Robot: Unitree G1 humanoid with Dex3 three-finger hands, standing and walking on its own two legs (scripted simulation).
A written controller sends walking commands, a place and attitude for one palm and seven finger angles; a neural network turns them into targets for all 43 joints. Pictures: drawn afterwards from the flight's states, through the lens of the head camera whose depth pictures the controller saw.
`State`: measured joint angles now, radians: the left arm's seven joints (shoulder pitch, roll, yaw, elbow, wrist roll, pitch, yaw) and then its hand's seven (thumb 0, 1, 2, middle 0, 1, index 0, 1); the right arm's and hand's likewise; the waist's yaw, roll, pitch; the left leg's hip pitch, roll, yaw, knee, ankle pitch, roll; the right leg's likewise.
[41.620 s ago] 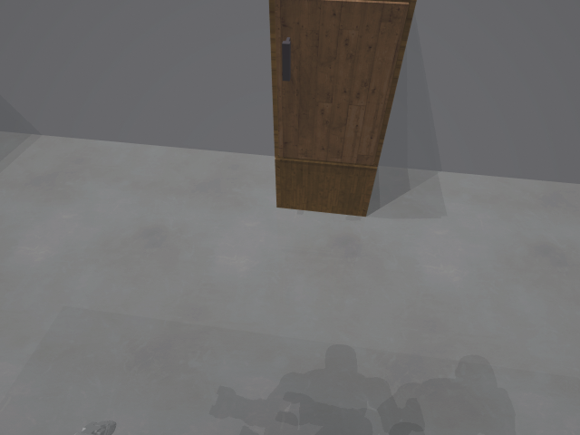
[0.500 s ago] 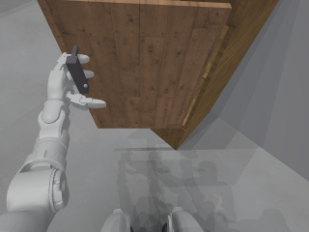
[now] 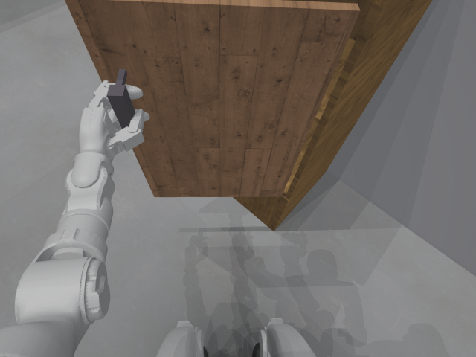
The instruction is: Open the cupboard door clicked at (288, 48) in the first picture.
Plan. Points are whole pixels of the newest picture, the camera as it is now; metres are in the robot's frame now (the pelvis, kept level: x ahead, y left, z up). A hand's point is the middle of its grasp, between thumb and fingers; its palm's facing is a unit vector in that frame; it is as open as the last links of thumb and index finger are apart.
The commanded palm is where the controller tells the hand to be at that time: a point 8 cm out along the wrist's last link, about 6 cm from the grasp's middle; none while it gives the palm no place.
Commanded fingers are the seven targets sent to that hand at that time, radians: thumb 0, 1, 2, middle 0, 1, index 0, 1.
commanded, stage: close the thumb around the handle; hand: left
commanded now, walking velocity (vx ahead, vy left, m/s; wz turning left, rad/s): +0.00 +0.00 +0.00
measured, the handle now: (128, 107) +0.53 +0.17 +0.06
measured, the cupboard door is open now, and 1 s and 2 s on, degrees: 44 79 83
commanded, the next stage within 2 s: pull the door open along its arc in 0.02 s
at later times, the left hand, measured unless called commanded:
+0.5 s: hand (138, 161) +0.41 +0.14 +0.07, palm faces -0.05 -1.00 +0.00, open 6.2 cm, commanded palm +0.35 +0.19 +0.07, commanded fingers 0.00 0.90 0.90 -0.40 -1.35 -0.40 -1.35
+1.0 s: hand (192, 240) +0.28 +0.06 +0.07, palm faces +0.36 -0.93 +0.01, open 6.5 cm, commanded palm +0.21 +0.11 +0.07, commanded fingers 0.00 0.90 0.90 -0.40 -1.35 -0.40 -1.35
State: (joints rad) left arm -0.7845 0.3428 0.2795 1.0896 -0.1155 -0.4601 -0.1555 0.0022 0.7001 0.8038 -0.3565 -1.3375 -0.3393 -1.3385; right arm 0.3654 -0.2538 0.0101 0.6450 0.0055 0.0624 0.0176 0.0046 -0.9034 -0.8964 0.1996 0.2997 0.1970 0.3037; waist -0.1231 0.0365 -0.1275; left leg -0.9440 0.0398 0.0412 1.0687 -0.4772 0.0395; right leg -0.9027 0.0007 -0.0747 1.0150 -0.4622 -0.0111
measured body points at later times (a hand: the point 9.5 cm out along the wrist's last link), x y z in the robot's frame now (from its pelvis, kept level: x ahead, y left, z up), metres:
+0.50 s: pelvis +0.01 +0.00 +0.02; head +0.10 +0.00 +0.46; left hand +0.41 +0.20 +0.07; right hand +0.07 -0.26 -0.10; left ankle +0.01 +0.09 -0.66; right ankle +0.01 -0.12 -0.66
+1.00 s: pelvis +0.02 -0.04 +0.02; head +0.06 -0.05 +0.47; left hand +0.26 +0.10 +0.07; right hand +0.23 -0.22 -0.07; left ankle +0.01 +0.09 -0.66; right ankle +0.01 -0.12 -0.66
